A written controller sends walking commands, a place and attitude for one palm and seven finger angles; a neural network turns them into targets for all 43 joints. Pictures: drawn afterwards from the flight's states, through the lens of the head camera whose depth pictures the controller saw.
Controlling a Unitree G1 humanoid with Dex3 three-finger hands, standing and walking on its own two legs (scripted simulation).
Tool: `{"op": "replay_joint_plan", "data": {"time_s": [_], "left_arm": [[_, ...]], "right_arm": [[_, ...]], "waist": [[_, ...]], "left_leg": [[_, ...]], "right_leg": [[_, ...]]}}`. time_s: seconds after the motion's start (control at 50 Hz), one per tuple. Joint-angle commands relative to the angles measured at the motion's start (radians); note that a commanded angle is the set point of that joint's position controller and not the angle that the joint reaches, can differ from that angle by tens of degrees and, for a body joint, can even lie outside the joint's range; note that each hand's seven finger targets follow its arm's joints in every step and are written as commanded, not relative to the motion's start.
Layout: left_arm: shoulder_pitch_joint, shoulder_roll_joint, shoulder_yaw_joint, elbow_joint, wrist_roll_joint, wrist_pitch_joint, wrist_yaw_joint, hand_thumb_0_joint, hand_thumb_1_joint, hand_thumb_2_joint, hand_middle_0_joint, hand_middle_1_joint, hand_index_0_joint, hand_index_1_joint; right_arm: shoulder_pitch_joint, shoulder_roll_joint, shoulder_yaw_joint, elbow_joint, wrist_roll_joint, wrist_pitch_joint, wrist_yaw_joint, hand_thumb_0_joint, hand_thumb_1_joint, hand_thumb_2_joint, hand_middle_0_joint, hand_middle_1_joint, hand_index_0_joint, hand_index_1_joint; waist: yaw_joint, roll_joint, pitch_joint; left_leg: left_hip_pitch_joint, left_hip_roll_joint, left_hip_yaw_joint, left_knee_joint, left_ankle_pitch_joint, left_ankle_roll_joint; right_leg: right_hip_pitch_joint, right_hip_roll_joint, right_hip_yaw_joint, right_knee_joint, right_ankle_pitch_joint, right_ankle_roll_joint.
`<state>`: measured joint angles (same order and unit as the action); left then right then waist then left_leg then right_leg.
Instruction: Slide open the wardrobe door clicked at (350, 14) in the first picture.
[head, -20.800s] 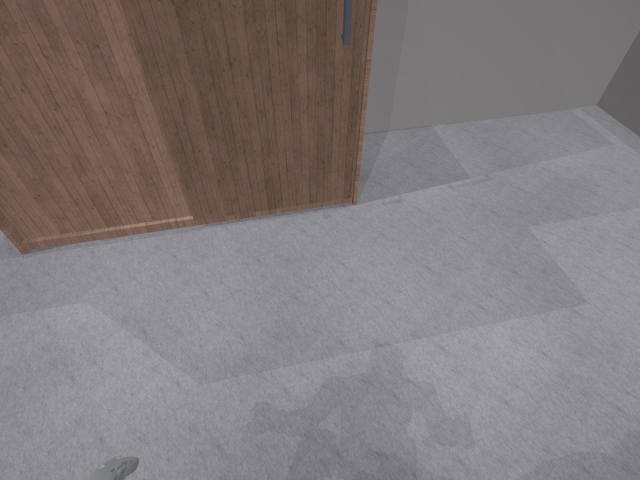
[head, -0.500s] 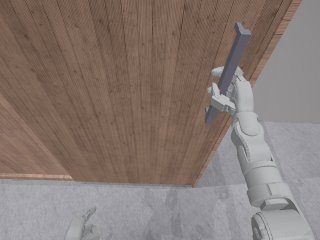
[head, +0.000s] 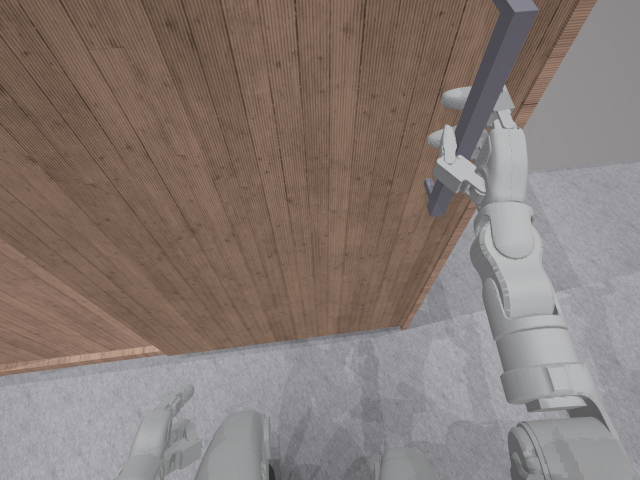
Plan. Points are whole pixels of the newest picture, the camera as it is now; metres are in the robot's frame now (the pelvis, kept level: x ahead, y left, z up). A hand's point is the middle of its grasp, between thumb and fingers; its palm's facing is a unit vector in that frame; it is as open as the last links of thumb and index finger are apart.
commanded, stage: step sideways, sliding the door along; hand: right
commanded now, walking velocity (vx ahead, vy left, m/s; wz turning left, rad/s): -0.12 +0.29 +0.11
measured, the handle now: (460, 125) +0.47 -0.18 +0.14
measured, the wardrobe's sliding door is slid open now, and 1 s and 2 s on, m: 0.00 0.12 0.26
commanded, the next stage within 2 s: none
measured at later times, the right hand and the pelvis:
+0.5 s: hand (413, 157) +0.42 -0.12 +0.13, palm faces +0.43 +0.90 -0.01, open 6.4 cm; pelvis +0.08 +0.10 +0.00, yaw -5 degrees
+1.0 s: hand (336, 169) +0.41 -0.04 +0.14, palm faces +0.22 +0.98 +0.01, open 6.1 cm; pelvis +0.15 +0.10 +0.01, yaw -2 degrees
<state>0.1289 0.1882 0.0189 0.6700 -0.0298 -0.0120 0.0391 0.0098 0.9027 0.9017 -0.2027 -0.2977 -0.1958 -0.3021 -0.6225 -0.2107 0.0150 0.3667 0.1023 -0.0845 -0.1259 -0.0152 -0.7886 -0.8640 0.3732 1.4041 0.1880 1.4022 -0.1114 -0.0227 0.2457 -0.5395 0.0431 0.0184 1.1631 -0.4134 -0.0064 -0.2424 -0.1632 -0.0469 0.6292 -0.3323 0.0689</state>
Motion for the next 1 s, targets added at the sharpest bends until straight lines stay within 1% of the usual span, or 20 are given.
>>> {"op": "replay_joint_plan", "data": {"time_s": [0.0,0.12,0.16,0.18,0.22,0.26,0.3,0.34,0.36,0.4,0.48,0.6,0.64,0.68,0.72,0.76,0.82,0.86,0.88,0.98], "left_arm": [[-0.01,0.167,0.056,-0.165,-0.01,-0.06,0.002,0.0,0.9,0.9,-0.2,-0.3,-0.2,-0.3],[-0.056,0.135,0.033,-0.219,-0.019,-0.105,0.0,0.0,0.9,0.9,-0.2,-0.3,-0.2,-0.3],[-0.068,0.085,0.022,-0.214,-0.034,-0.116,0.007,0.0,0.9,0.9,-0.2,-0.3,-0.2,-0.3],[-0.097,0.076,0.014,-0.199,-0.015,-0.133,0.023,0.0,0.9,0.9,-0.2,-0.3,-0.2,-0.3],[-0.066,0.088,0.025,-0.19,-0.015,-0.143,0.038,0.0,0.9,0.9,-0.2,-0.3,-0.2,-0.3],[-0.098,0.078,0.002,-0.179,-0.022,-0.16,0.044,0.0,0.9,0.9,-0.2,-0.3,-0.2,-0.3],[-0.096,0.091,0.008,-0.171,-0.021,-0.157,0.043,0.0,0.9,0.9,-0.2,-0.3,-0.2,-0.3],[-0.112,0.159,0.062,-0.221,-0.014,-0.149,0.01,0.0,0.9,0.9,-0.2,-0.3,-0.2,-0.3],[-0.097,0.16,0.069,-0.224,-0.018,-0.159,-0.02,0.0,0.9,0.9,-0.2,-0.3,-0.2,-0.3],[-0.085,0.119,0.048,-0.226,-0.016,-0.193,-0.038,0.0,0.9,0.9,-0.2,-0.3,-0.2,-0.3],[-0.049,0.129,0.044,-0.251,-0.015,-0.22,-0.046,0.0,0.9,0.9,-0.2,-0.3,-0.2,-0.3],[-0.039,0.094,0.001,-0.292,-0.001,-0.231,-0.049,0.0,0.9,0.9,-0.2,-0.3,-0.2,-0.3],[-0.058,0.087,-0.012,-0.301,-0.004,-0.228,-0.052,0.0,0.9,0.9,-0.2,-0.3,-0.2,-0.3],[-0.072,0.082,-0.008,-0.304,-0.006,-0.222,-0.037,0.0,0.9,0.9,-0.2,-0.3,-0.2,-0.3],[-0.084,0.075,0.007,-0.293,-0.004,-0.2,-0.028,0.0,0.9,0.9,-0.2,-0.3,-0.2,-0.3],[-0.065,0.048,-0.011,-0.295,-0.004,-0.198,-0.022,0.0,0.9,0.9,-0.2,-0.3,-0.2,-0.3],[-0.062,0.049,-0.004,-0.27,0.008,-0.18,-0.035,0.0,0.9,0.9,-0.2,-0.3,-0.2,-0.3],[-0.085,0.134,0.046,-0.323,0.002,-0.184,-0.061,0.0,0.9,0.9,-0.2,-0.3,-0.2,-0.3],[-0.075,0.167,0.053,-0.329,-0.009,-0.177,-0.065,0.0,0.9,0.9,-0.2,-0.3,-0.2,-0.3],[-0.059,0.12,0.022,-0.311,0.016,-0.198,-0.059,0.0,0.9,0.9,-0.2,-0.3,-0.2,-0.3]], "right_arm": [[-0.51,0.15,0.223,-0.452,-0.034,-0.11,0.115,0.0,-0.9,-0.9,0.45,1.4,0.45,1.4],[-0.339,0.071,0.155,-0.52,-0.025,-0.11,0.091,0.0,-0.9,-0.9,0.45,1.4,0.45,1.4],[-0.279,-0.005,0.118,-0.553,-0.057,-0.099,0.074,0.0,-0.9,-0.9,0.45,1.4,0.45,1.4],[-0.215,-0.036,0.093,-0.517,-0.065,-0.082,0.06,0.0,-0.9,-0.9,0.45,1.4,0.45,1.4],[-0.177,-0.043,0.071,-0.72,-0.055,-0.088,0.051,0.0,-0.9,-0.9,0.45,1.4,0.45,1.4],[-0.157,0.043,0.11,-0.783,-0.043,-0.096,0.03,0.0,-0.9,-0.9,0.45,1.4,0.45,1.4],[-0.141,0.095,0.159,-0.814,-0.041,-0.113,0.021,0.0,-0.9,-0.9,0.45,1.4,0.45,1.4],[-0.119,0.16,0.225,-0.867,-0.031,-0.128,0.039,0.0,-0.9,-0.9,0.45,1.4,0.45,1.4],[-0.17,0.176,0.244,-0.865,-0.05,-0.135,0.052,0.0,-0.9,-0.9,0.45,1.4,0.45,1.4],[-0.202,0.195,0.286,-0.975,-0.058,-0.155,0.051,0.0,-0.9,-0.9,0.45,1.4,0.45,1.4],[-0.037,0.214,0.32,-0.95,-0.065,-0.106,0.046,0.0,-0.9,-0.9,0.45,1.4,0.45,1.4],[0.156,0.213,0.364,-1.059,-0.067,-0.098,0.049,0.0,-0.9,-0.9,0.45,1.4,0.45,1.4],[0.207,0.206,0.366,-1.103,-0.077,-0.105,0.051,0.0,-0.9,-0.9,0.45,1.4,0.45,1.4],[0.262,0.178,0.357,-1.144,-0.094,-0.109,0.043,0.0,-0.9,-0.9,0.45,1.4,0.45,1.4],[0.376,0.165,0.33,-1.132,-0.099,-0.118,0.016,0.0,-0.9,-0.9,0.45,1.4,0.45,1.4],[0.397,0.202,0.371,-1.234,-0.094,-0.155,0.014,0.0,-0.9,-0.9,0.45,1.4,0.45,1.4],[0.441,0.215,0.405,-1.236,-0.105,-0.204,0.02,0.0,-0.9,-0.9,0.45,1.4,0.45,1.4],[0.493,0.233,0.448,-1.206,-0.097,-0.216,0.057,0.0,-0.9,-0.9,0.45,1.4,0.45,1.4],[0.502,0.176,0.406,-1.136,-0.126,-0.212,0.046,0.0,-0.9,-0.9,0.45,1.4,0.45,1.4],[0.491,0.155,0.329,-1.161,-0.129,-0.175,0.051,0.0,-0.9,-0.9,0.45,1.4,0.45,1.4]], "waist": [[0.161,-0.265,-0.532],[0.141,-0.282,-0.527],[0.125,0.133,-0.569],[0.127,0.167,-0.544],[0.103,0.409,-0.611],[0.124,0.35,-0.62],[0.159,0.218,-0.63],[0.113,-0.155,-0.695],[0.119,-0.115,-0.68],[0.144,-0.294,-0.581],[0.134,-0.25,-0.564],[0.138,-0.264,-0.53],[0.125,-0.192,-0.527],[0.126,-0.035,-0.561],[0.076,0.352,-0.592],[0.092,0.314,-0.565],[0.136,0.176,-0.595],[0.097,-0.154,-0.65],[0.108,-0.125,-0.543],[0.111,-0.181,-0.471]], "left_leg": [[-0.057,0.01,0.055,-0.189,0.086,-0.019],[0.321,-0.048,0.12,-0.607,0.287,-0.017],[0.601,0.148,-0.067,-0.699,0.953,0.041],[0.608,0.271,-0.186,-0.671,1.237,0.095],[0.668,0.306,-0.252,-0.587,1.338,0.149],[0.711,0.3,-0.188,-0.528,1.349,0.162],[0.561,0.211,-0.07,-0.399,1.136,0.09],[0.084,0.022,0.008,-0.174,-0.024,-0.027],[0.028,-0.001,-0.033,-0.038,-0.155,-0.008],[-0.073,0.019,-0.031,-0.001,-0.158,-0.008],[-0.026,-0.012,0.054,-0.194,-0.002,-0.011],[0.112,-0.048,0.103,-0.527,0.171,-0.017],[0.236,-0.042,0.103,-0.647,0.36,-0.02],[0.427,0.079,-0.013,-0.646,0.986,0.002],[0.739,0.29,-0.345,-0.56,1.75,0.167],[0.767,0.321,-0.328,-0.538,1.668,0.171],[0.513,0.145,-0.109,-0.404,1.275,0.098],[0.034,-0.009,-0.02,-0.083,-0.099,-0.008],[-0.052,-0.029,-0.028,0.028,-0.251,-0.003],[-0.118,-0.006,0.036,-0.002,-0.058,-0.017]], "right_leg": [[0.455,-0.19,0.063,-0.146,0.82,-0.193],[0.342,-0.137,-0.04,0.026,0.761,-0.107],[0.024,0.047,-0.072,0.316,0.202,-0.09],[-0.137,0.139,-0.022,0.363,-0.255,-0.025],[-0.198,0.14,0.061,0.512,-0.342,-0.038],[-0.209,0.118,0.072,0.308,-0.302,-0.05],[0.043,0.081,0.023,-0.103,0.116,-0.056],[0.457,-0.31,0.336,-0.142,1.1,-0.243],[0.478,-0.309,0.266,-0.123,1.019,-0.272],[0.499,-0.252,0.197,-0.11,1.124,-0.263],[0.594,-0.145,0.007,-0.084,1.149,-0.172],[0.589,-0.128,-0.07,-0.019,1.199,-0.133],[0.487,-0.116,-0.077,0.089,1.105,-0.118],[0.272,-0.043,-0.099,0.222,0.825,-0.082],[-0.175,0.156,-0.009,0.443,-0.201,-0.037],[-0.274,0.134,0.096,0.314,-0.356,-0.057],[0.126,0.075,-0.007,-0.137,0.254,-0.043],[0.527,-0.312,0.258,-0.143,1.388,-0.233],[0.532,-0.307,0.213,-0.137,1.391,-0.254],[0.471,-0.228,0.036,-0.186,1.138,-0.18]]}}
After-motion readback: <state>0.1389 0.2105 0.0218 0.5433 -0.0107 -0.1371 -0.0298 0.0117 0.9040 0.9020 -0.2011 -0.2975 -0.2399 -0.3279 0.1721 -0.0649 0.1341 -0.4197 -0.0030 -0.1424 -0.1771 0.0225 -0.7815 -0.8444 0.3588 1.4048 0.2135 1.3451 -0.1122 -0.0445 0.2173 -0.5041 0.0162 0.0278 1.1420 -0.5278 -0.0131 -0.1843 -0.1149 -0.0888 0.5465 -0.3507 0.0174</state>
